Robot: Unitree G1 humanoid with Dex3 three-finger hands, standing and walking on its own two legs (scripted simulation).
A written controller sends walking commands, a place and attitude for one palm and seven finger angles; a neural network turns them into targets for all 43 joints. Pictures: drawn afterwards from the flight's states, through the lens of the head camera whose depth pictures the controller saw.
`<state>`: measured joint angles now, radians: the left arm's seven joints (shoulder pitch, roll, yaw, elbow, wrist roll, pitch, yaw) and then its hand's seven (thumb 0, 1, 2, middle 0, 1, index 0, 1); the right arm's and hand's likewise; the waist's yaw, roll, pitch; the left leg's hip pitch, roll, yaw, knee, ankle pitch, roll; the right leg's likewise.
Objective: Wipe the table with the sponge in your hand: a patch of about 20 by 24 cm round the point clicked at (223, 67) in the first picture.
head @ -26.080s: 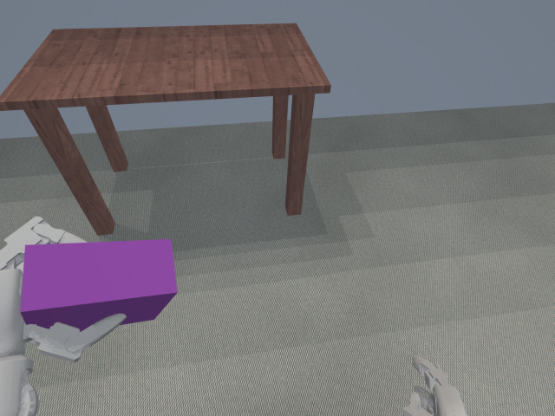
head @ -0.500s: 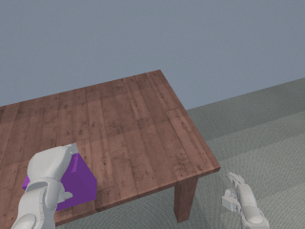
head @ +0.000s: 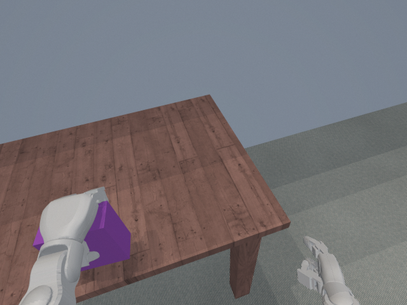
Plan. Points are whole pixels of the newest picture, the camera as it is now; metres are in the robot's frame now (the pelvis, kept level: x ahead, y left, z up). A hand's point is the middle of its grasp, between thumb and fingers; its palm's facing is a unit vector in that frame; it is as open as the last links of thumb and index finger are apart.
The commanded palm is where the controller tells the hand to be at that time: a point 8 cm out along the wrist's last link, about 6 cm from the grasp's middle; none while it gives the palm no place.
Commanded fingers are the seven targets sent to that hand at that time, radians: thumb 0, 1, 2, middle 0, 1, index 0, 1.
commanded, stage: move the sponge above the wiping area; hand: left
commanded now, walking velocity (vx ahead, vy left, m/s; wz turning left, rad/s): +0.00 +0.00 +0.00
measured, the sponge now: (93, 243) +0.21 +0.28 +0.00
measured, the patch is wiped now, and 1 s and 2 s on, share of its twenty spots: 0.00 0.00 0.00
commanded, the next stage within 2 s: none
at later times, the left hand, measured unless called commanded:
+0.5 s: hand (72, 232) +0.20 +0.29 +0.07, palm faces +0.05 -0.08 -1.00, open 10.0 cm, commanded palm +0.17 +0.28 +0.12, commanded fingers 0.00 0.10 1.30 -1.20 -1.60 -1.20 -1.60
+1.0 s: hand (71, 229) +0.20 +0.30 +0.06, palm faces +0.01 -0.12 -0.99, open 10.0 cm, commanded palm +0.17 +0.28 +0.12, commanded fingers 0.00 0.10 1.30 -1.20 -1.60 -1.20 -1.60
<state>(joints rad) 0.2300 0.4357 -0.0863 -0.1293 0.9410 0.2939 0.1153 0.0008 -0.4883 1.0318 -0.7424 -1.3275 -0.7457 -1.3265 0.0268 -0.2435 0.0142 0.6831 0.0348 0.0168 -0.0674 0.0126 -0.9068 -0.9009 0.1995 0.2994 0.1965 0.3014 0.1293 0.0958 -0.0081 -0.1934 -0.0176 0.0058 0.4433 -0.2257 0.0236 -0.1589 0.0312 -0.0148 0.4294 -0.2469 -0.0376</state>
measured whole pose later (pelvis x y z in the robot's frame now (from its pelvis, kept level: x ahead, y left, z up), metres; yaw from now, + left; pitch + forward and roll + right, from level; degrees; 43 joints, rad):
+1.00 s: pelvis +0.00 +0.00 +0.00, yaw +1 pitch -2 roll +0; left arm 0.23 0.43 -0.04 -0.12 0.88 0.43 0.10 0.00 -0.49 1.03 -0.74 -1.33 -0.74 -1.33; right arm 0.01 -0.26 0.02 0.68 0.06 0.05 -0.06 0.01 -0.91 -0.90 0.20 0.30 0.20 0.30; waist 0.11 0.11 -0.02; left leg -0.18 -0.02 0.00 0.43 -0.22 0.02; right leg -0.15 0.03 -0.02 0.42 -0.25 -0.04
